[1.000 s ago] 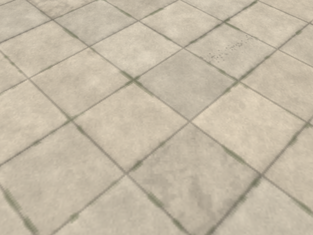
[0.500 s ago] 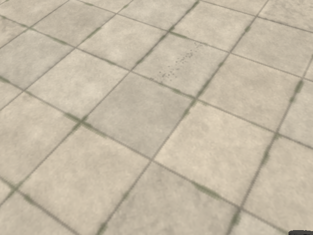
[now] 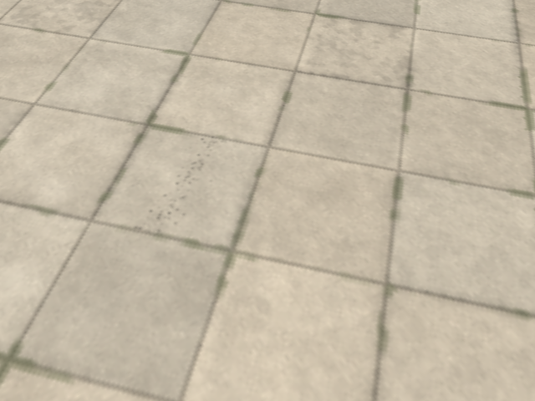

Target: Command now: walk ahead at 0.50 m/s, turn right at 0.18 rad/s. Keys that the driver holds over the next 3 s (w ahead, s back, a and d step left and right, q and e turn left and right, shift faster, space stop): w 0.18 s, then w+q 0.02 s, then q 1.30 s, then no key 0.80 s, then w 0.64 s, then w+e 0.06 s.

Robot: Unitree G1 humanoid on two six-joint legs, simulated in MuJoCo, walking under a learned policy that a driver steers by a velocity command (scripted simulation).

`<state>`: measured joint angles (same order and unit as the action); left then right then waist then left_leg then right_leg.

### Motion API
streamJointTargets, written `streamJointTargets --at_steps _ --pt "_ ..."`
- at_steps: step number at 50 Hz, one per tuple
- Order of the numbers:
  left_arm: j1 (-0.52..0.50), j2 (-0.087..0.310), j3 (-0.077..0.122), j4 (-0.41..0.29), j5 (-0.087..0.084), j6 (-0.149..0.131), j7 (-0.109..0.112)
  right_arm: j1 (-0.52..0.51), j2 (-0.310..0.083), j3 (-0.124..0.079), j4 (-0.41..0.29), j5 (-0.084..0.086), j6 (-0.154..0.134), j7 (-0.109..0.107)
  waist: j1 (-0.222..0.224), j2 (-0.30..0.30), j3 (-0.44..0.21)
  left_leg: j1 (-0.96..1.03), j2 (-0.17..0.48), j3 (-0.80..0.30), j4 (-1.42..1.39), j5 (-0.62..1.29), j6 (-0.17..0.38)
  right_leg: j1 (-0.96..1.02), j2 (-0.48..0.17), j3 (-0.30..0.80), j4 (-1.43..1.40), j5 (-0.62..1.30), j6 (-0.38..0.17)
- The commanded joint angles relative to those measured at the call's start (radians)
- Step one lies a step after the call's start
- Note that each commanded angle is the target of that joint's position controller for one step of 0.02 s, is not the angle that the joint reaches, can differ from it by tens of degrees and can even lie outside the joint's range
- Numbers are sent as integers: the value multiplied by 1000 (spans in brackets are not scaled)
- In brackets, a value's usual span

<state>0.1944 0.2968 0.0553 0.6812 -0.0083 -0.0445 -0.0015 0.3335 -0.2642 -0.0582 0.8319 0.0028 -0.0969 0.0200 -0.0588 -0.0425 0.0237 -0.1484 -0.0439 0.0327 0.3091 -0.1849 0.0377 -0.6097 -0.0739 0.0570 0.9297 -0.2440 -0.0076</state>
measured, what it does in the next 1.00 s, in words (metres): walks ahead, turning left: right foot, then left foot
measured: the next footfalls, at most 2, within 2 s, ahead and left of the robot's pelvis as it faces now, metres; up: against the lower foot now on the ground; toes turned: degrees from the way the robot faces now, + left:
right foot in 0.22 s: +0.28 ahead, -0.15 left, +0.00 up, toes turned -2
left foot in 0.70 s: +0.36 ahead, +0.09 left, +0.00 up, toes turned +16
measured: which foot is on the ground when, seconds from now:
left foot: down 0.00-0.24, up 0.26-0.68, down 0.70-1.00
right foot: up 0.00-0.20, down 0.22-0.70, up 0.72-1.00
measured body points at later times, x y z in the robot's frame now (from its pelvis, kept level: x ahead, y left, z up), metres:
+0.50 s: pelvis +0.23 -0.06 +0.00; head +0.27 -0.07 +0.45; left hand +0.32 +0.22 -0.11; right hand +0.38 -0.33 -0.12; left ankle +0.29 +0.09 -0.68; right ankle +0.25 -0.15 -0.75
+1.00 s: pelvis +0.31 -0.03 -0.01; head +0.35 +0.00 +0.44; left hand +0.35 +0.29 -0.12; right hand +0.56 -0.24 -0.09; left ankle +0.32 +0.08 -0.75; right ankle +0.39 -0.18 -0.70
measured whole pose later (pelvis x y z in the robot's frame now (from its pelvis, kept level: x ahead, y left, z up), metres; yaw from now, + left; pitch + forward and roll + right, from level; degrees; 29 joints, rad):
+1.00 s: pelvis +0.31 -0.03 -0.01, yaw +23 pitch +3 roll -1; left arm 0.08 0.30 0.07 0.77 0.00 0.01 0.03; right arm 0.17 -0.31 -0.08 0.64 0.00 0.03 -0.03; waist -0.02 -0.01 0.05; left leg -0.37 -0.06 -0.11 0.47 -0.14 0.04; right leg -0.49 0.00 0.09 0.84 -0.37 0.08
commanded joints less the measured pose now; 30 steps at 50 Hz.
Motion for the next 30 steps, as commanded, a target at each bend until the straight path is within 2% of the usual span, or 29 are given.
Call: streamJointTargets --at_steps 1,4,7,8,9,10,11,12,13,14,15,16,17,19,21,23,26,30 --pt "-64 20 -7 -77 2 -24 -11 -68 -178 -37 -67 11 -12 -7 14 116 -1 0 245 -166 -172 183 175 2 -21 -14 -185 156 9" --pt "-152 27 -8 -96 -7 -31 -21 -8 -195 -38 -38 21 0 -7 -20 118 9 22 248 -131 -159 193 157 60 7 -42 -308 245 12" --pt "-202 47 -2 -120 -12 -34 -31 28 -209 -40 -11 28 16 -9 -18 128 25 97 290 -143 -123 217 137 70 21 -43 -378 199 -16" --pt "-195 58 2 -121 -11 -35 -33 29 -216 -42 -5 30 22 -11 -4 133 21 119 300 -143 -99 254 128 96 28 -48 -398 171 -30" --pt "-153 74 11 -111 -9 -37 -33 19 -224 -43 -2 31 28 -13 30 135 -1 126 297 -128 -45 352 113 171 46 -66 -428 159 -47" --pt "-59 102 29 -83 -2 -37 -28 19 -213 -38 0 33 32 -15 85 120 -57 97 261 -100 78 485 91 333 69 -83 -466 163 -71" --pt "82 154 53 -50 10 -37 -18 18 -180 -22 -6 22 32 -17 154 97 -152 3 202 -66 280 484 50 561 25 -40 -462 218 -104" --pt "207 253 72 -45 44 -31 -6 62 -89 10 -46 -7 20 -16 169 -89 -322 -329 84 -5 656 136 -29 938 -249 291 -429 356 -218" --pt "223 230 65 -35 35 -21 -6 119 -70 20 -29 3 9 -18 156 -238 -424 -482 2 -97 875 -428 -57 987 -380 549 -527 456 -311" --pt "184 163 44 -38 27 -19 -8 72 -175 -12 -23 27 9 -19 166 -120 -311 -525 46 -167 962 -416 -59 869 -342 426 -527 533 -283" --pt "123 124 31 -38 22 -22 -11 19 -173 -15 -37 35 15 -20 135 -92 -217 -539 83 -139 949 -373 -59 763 -296 273 -528 628 -252" --pt "58 93 22 -32 20 -27 -17 2 -155 -15 -34 25 28 -26 100 -44 -156 -516 115 -124 890 -319 -68 653 -247 178 -555 658 -226" --pt "5 69 17 -30 17 -33 -19 6 -150 -22 -28 18 48 -32 67 -58 -121 -463 140 -118 839 -275 -74 561 -217 109 -592 646 -207" --pt "-52 75 23 -19 32 -44 -16 39 -116 -22 -22 17 84 -39 25 -74 -100 -359 130 -95 830 -185 -96 428 -197 24 -655 674 -214" --pt "-87 93 30 -7 36 -48 -3 12 -102 -24 -51 12 101 -43 8 -72 -72 -375 132 -91 768 -117 -111 392 -203 -41 -688 676 -225" --pt "-88 100 34 10 31 -39 14 -33 -87 -20 -81 6 105 -38 18 -61 -70 -376 142 -81 657 -21 -109 409 -192 -101 -696 635 -216" --pt "-77 121 40 30 25 -17 33 -108 -77 -17 -122 6 105 -17 48 -45 -74 -343 141 -52 518 72 -96 446 -194 -155 -695 587 -209" --pt "-52 154 54 57 5 14 32 -178 -99 -28 -180 5 118 8 73 -33 -60 -349 129 -20 415 2 -63 529 -235 -161 -632 543 -200"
